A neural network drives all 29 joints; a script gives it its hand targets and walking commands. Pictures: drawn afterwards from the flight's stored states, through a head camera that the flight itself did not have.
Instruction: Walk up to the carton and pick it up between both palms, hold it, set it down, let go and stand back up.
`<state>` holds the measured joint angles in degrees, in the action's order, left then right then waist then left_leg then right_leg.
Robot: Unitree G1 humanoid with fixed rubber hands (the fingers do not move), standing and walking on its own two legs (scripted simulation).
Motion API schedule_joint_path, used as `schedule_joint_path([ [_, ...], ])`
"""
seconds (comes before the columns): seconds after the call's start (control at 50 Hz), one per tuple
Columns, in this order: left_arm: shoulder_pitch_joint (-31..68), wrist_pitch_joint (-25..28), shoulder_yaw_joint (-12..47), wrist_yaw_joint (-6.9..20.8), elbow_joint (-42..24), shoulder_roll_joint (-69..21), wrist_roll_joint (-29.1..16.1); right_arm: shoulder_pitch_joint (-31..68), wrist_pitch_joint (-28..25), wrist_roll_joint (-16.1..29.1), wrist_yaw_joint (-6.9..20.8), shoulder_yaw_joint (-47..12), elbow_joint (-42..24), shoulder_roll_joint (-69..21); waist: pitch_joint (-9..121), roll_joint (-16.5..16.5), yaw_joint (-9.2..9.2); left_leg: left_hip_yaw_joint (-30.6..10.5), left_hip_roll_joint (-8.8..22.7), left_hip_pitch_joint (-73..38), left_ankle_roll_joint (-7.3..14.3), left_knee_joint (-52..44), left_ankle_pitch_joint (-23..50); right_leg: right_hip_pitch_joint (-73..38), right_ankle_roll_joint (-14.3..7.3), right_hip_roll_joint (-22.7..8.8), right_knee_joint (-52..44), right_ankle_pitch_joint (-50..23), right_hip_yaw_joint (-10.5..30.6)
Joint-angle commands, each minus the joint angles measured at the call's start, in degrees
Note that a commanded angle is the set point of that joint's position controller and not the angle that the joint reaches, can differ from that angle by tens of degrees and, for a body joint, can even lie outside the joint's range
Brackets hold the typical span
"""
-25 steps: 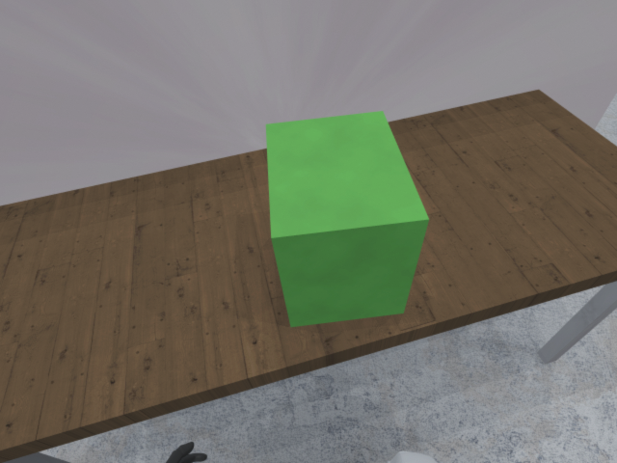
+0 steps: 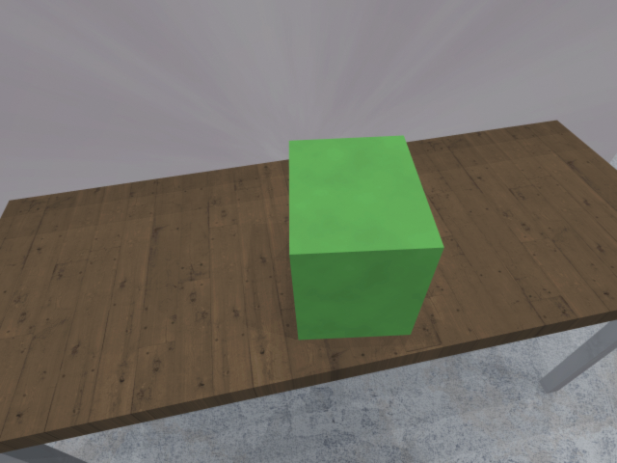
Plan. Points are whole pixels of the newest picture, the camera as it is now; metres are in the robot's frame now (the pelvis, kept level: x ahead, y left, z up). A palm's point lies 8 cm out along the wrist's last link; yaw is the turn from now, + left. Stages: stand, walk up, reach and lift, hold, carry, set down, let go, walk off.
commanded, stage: walk up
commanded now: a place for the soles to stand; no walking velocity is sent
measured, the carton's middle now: (350, 238) +0.46 -0.04 +0.00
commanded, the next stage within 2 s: none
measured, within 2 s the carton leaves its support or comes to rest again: neither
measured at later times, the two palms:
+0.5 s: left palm out of the picture +0.04 +0.20 -0.14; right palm out of the picture +0.06 -0.37 -0.13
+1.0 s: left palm out of the picture -0.12 +0.15 -0.12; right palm out of the picture -0.03 -0.35 -0.13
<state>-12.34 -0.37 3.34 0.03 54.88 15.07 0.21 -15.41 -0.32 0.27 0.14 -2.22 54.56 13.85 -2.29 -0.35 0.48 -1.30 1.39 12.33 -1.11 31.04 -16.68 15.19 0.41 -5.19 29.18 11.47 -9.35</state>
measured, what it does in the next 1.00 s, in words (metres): steps to the right: right foot, then left foot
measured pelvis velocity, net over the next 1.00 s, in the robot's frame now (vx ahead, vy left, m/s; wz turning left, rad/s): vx -0.09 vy -0.11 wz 0.21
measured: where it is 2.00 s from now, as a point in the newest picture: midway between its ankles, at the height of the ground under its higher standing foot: outside the picture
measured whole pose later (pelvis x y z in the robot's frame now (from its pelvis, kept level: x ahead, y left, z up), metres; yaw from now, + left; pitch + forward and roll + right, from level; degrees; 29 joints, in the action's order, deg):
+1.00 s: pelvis -0.09 -0.11 +0.00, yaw +12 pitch -2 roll +1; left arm -19.4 -0.5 0.8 0.1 51.5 15.2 1.4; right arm -20.0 0.4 -1.1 0.1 0.4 53.6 12.1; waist -1.2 0.7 0.6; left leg -1.3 -1.5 8.5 0.3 29.1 -18.6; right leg 16.0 -0.6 -2.6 31.5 12.6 -3.5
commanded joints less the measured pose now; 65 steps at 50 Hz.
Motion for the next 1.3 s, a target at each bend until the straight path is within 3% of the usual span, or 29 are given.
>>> schedule_joint_path([
  [0.0,-0.3,0.7,-1.7,-0.3,-2.2,7.3,0.0,-1.7,-0.6,0.0,-0.3,1.4,-1.9,7.5,0.2,-0.3,-0.14,-5.4,4.1,5.8,3.9,-7.0,5.0,-3.6,-3.1,-4.4,-7.3,3.6,7.4],
  [0.14,-1.1,0.7,-1.6,-0.4,-1.0,7.7,0.1,-1.3,-0.7,0.1,-0.4,1.4,-0.9,8.0,-0.6,-0.6,-0.08,-6.2,3.7,6.9,3.9,-8.0,2.9,-4.1,-3.0,-4.3,-7.6,5.4,7.1],
  [0.16,5.6,-1.5,-4.3,-0.2,-3.2,13.7,1.1,-0.2,-1.4,-0.8,-2.0,3.8,-5.4,12.6,-6.6,1.8,-1.76,-13.3,9.2,9.5,6.3,-5.9,23.1,0.7,-1.5,-2.2,3.3,-2.9,4.1],
  [0.18,6.5,-2.6,-3.8,0.0,-4.5,11.8,1.8,-2.9,-1.7,-1.2,-2.9,5.1,-5.2,16.2,-3.2,-2.3,-2.74,-20.0,14.3,5.0,9.9,-6.6,33.8,4.6,-0.1,0.3,11.2,0.0,3.8],
  [0.2,6.3,-3.5,-3.5,0.0,-5.4,9.8,2.3,-3.8,-1.5,-1.4,-3.6,6.4,-5.2,17.7,-3.0,-6.5,-3.63,-24.9,19.4,1.7,14.2,-8.1,41.1,10.1,1.1,2.8,18.4,15.2,4.2],
  [0.24,5.7,-4.8,-3.8,-0.4,-6.6,8.1,2.8,-4.0,-1.3,-1.6,-4.8,7.5,-6.7,17.2,1.9,-7.2,-3.50,-24.9,22.0,-3.1,18.3,-6.3,48.8,14.9,1.3,1.1,32.1,22.9,10.8],
  [0.28,5.0,-5.5,-4.3,-0.4,-7.4,7.5,2.5,0.0,-0.7,-1.8,-5.3,7.6,-9.4,14.4,4.8,-8.7,-1.71,-19.4,17.2,-3.9,15.6,-4.1,48.8,14.6,1.6,0.6,33.6,19.4,13.5],
  [0.34,5.1,-5.7,-4.8,-0.1,-9.1,7.6,2.6,1.9,-0.2,-2.3,-5.1,7.7,-11.5,12.4,7.2,-10.5,-1.23,-17.5,14.3,-4.7,12.9,-2.2,43.0,13.5,2.4,0.5,28.4,16.7,13.1],
  [0.38,4.2,-5.4,-4.8,0.3,-9.5,7.0,1.8,2.7,0.2,-2.8,-4.6,7.8,-12.5,12.8,9.1,-12.5,-1.41,-16.1,13.0,-4.4,12.3,0.1,39.4,9.9,2.2,1.3,20.4,16.8,11.3],
  [0.42,-0.4,-4.6,-5.0,0.7,-8.5,6.1,1.1,5.6,1.1,-2.9,-3.5,7.7,-13.8,13.6,10.9,-12.7,0.86,-13.1,9.1,1.6,9.4,4.7,33.5,-1.8,1.0,3.7,6.0,8.9,7.6],
  [0.44,-3.5,-4.0,-5.5,0.8,-7.6,6.4,0.8,5.8,1.6,-2.8,-2.9,7.3,-13.9,12.9,11.0,-9.2,2.37,-11.5,5.3,5.4,7.3,10.3,26.8,-7.7,0.5,4.9,-2.9,0.9,6.4],
  [0.46,-4.2,-3.3,-6.4,0.8,-7.7,9.5,0.6,3.5,1.9,-2.7,-2.4,6.2,-14.0,9.7,10.4,-1.4,2.66,-9.4,0.3,11.9,4.4,16.3,13.7,-11.7,0.0,0.9,-6.2,-3.0,11.9],
  [0.48,-1.7,-3.1,-7.5,0.5,-10.0,14.8,0.2,1.3,2.1,-2.0,-2.5,4.8,-15.0,5.1,8.2,13.3,1.03,-4.9,-6.9,20.7,0.5,22.8,-16.5,-9.5,-3.4,-12.6,-8.7,-8.8,28.4],
  [0.5,1.7,-3.4,-8.5,-0.1,-10.6,17.7,-0.2,2.0,2.6,-1.9,-3.7,5.1,-15.4,6.4,5.9,14.3,1.65,-7.3,-5.4,18.4,0.0,32.2,-24.5,1.2,-11.8,-19.0,-11.2,-6.6,33.9],
  [0.52,3.8,-3.3,-8.0,-0.6,-11.2,16.0,-0.2,3.2,2.9,-1.9,-4.1,5.5,-15.3,8.2,2.9,12.2,1.70,-9.5,-4.0,16.9,-0.1,36.7,-22.4,7.3,-14.1,-19.4,-13.2,0.3,35.0],
  [0.56,7.6,-2.8,-6.1,-1.2,-12.3,10.3,0.3,0.9,2.7,-1.0,-3.2,6.2,-12.4,9.2,-1.5,6.6,-1.16,-10.8,-3.8,16.6,0.0,34.8,-14.7,6.5,-9.5,-11.7,-10.7,5.3,24.8],
  [0.6,7.5,-1.4,-5.4,-1.1,-12.9,8.4,0.6,-2.8,2.4,-1.6,-2.2,6.2,-10.6,8.4,-0.3,8.6,-2.22,-8.5,-3.5,14.9,-0.5,31.6,-11.3,4.9,-8.2,-10.5,-10.1,7.3,23.0],
  [0.72,-1.3,0.2,-5.3,-1.2,-9.5,8.3,1.3,-0.1,2.1,-2.5,-0.4,5.2,-10.0,6.5,-0.3,11.1,1.67,-2.7,-1.9,11.8,-0.3,11.0,-15.1,-1.8,-9.0,-12.6,-14.0,24.1,25.5],
  [0.78,-0.8,-0.7,-5.3,-0.9,-8.9,9.9,1.5,-5.9,0.8,-2.3,0.1,5.3,-8.1,5.5,-1.4,9.6,-1.65,0.0,-2.6,-2.9,2.5,-7.0,-1.8,7.8,-5.0,-9.9,-12.0,24.8,19.0],
  [0.8,-1.1,-0.8,-4.9,-0.6,-8.9,8.6,1.7,-7.9,0.2,-2.5,0.2,5.7,-7.4,6.4,-1.2,7.2,-2.50,-3.6,-1.2,-8.3,4.0,-8.9,0.5,12.4,-2.8,-7.9,-9.9,23.7,16.2],
  [0.82,-1.6,-0.6,-4.1,-0.1,-9.3,6.1,1.4,-9.7,-0.1,-2.6,0.1,6.4,-7.1,8.4,-0.4,0.9,-3.28,-14.5,4.9,-11.8,6.7,-12.2,-6.7,17.2,-0.4,-4.7,-3.5,21.3,12.3],
  [0.84,-2.1,-0.3,-3.3,0.1,-9.8,3.4,0.5,-7.7,-0.3,-1.3,-0.1,6.7,-6.8,10.2,-1.5,-3.0,-1.97,-24.0,10.8,-5.2,10.2,-17.5,-21.3,15.1,1.4,1.6,4.0,15.1,5.5],
  [0.86,-1.6,-0.2,-3.3,0.1,-9.4,3.7,0.8,-5.6,-0.2,-1.0,-0.5,6.5,-5.4,10.2,-4.2,-1.7,-1.41,-23.5,11.9,5.8,11.7,-18.7,-26.5,6.6,0.3,1.7,5.9,12.8,7.2],
  [0.94,-5.9,1.5,-3.6,0.0,-7.3,4.6,1.4,-0.4,-0.6,-1.4,-0.5,4.2,-5.5,6.8,-3.8,-5.0,1.17,-9.0,4.2,8.2,5.7,-13.9,-10.6,-4.1,-2.5,1.7,-2.0,1.5,8.9],
  [1.04,-9.6,1.4,-4.3,-1.2,-5.0,9.0,0.7,-3.1,-0.1,-1.9,0.0,2.8,-4.2,4.4,-4.8,1.3,0.33,-3.3,-0.2,8.3,3.0,-3.2,-7.6,-2.0,-6.9,-6.9,-12.1,16.8,23.8],
  [1.08,-10.1,1.1,-4.3,-1.4,-4.2,9.7,0.7,-4.4,-0.4,-2.5,0.0,2.5,-3.9,4.0,-4.1,3.9,-0.05,-2.3,-0.2,7.6,2.4,-1.6,-6.0,-2.2,-8.0,-9.3,-14.4,15.7,26.4],
  [1.14,-6.9,1.1,-3.7,-1.1,-4.1,8.3,1.1,-6.2,-1.4,-2.1,-0.3,2.4,-3.1,4.6,-1.6,4.4,-1.33,-4.0,1.3,1.3,3.1,-6.6,-0.6,-1.1,-6.0,-6.0,-10.2,3.8,19.5],
  [1.2,-5.7,1.6,-2.7,-0.5,-4.4,4.6,1.4,-5.3,-1.8,-1.1,-0.7,3.2,-2.2,7.7,0.1,0.1,-0.43,-7.7,4.5,-2.7,5.0,-9.6,10.5,-1.0,-2.9,1.0,-1.0,-5.6,10.1],
  [1.28,-6.5,1.8,-2.7,-1.0,-4.1,4.0,1.6,-3.9,-1.0,-1.0,-1.2,3.2,-2.3,8.1,0.9,-2.4,-0.07,-4.9,4.8,-4.0,4.9,-7.1,20.9,-2.0,-3.3,1.2,1.1,-10.0,8.9],
])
